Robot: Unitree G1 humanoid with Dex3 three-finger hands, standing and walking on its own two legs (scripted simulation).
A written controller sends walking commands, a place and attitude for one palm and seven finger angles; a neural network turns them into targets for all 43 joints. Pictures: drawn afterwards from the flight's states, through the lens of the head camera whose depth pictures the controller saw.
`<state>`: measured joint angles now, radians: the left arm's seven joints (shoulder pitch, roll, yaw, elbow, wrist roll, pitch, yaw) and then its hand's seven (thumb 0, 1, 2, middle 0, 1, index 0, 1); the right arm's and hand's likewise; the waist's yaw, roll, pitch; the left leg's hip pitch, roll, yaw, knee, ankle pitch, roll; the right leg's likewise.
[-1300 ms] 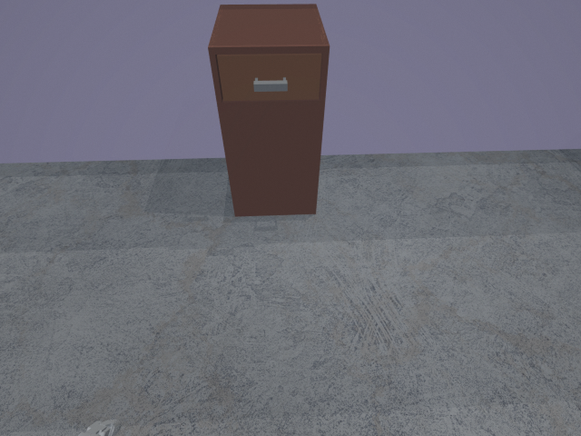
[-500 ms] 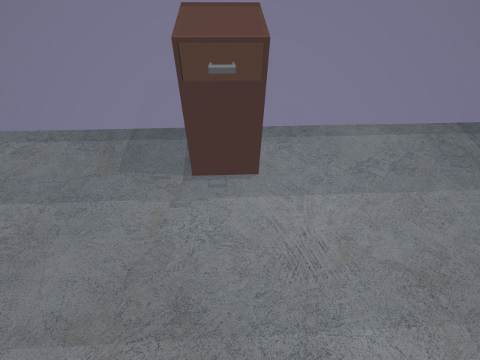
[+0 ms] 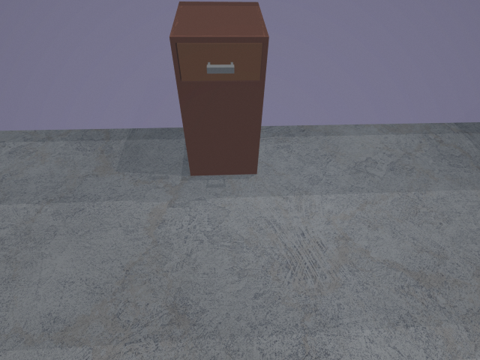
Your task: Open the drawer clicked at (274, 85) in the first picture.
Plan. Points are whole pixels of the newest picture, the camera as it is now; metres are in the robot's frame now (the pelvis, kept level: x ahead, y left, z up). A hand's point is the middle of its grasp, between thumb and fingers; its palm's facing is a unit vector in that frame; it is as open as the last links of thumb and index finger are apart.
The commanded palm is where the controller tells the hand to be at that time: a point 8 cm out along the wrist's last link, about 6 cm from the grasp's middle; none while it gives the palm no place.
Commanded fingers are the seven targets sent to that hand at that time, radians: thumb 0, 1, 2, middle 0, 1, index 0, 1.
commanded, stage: look at it before walking up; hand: left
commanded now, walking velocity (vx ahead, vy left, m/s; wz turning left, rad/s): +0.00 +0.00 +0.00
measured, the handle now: (220, 66) +1.21 +0.15 -0.09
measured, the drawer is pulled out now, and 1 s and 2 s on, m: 0.00 0.00 0.00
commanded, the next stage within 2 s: walk to a spot facing it in 0.14 s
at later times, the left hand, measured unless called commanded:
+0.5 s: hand out of the picture +0.05 +0.21 -0.18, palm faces -0.06 -0.97 -0.23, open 7.4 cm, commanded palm none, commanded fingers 0.00 0.90 0.90 -0.20 -0.30 -0.20 -0.30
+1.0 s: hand (190, 341) +0.20 +0.12 -0.18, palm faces -0.18 -0.97 -0.14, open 7.4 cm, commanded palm none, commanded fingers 0.00 0.90 0.90 -0.20 -0.30 -0.20 -0.30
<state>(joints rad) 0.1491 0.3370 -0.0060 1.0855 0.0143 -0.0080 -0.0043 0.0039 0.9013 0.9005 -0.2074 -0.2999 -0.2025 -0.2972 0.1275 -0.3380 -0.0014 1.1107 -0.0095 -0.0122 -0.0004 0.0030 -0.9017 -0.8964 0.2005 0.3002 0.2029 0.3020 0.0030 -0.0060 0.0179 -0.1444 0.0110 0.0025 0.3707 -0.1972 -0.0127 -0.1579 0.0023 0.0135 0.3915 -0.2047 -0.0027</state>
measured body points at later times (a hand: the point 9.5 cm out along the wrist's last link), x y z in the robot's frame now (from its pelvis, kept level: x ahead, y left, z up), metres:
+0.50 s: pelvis +0.04 +0.00 -0.01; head +0.03 +0.00 +0.44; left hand +0.06 +0.26 -0.16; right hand +0.05 -0.27 -0.16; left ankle +0.00 +0.13 -0.75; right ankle +0.00 -0.11 -0.74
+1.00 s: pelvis +0.21 -0.05 -0.01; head +0.22 -0.05 +0.44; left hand +0.21 +0.17 -0.17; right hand +0.24 -0.30 -0.15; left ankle +0.33 +0.05 -0.70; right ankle +0.10 -0.13 -0.75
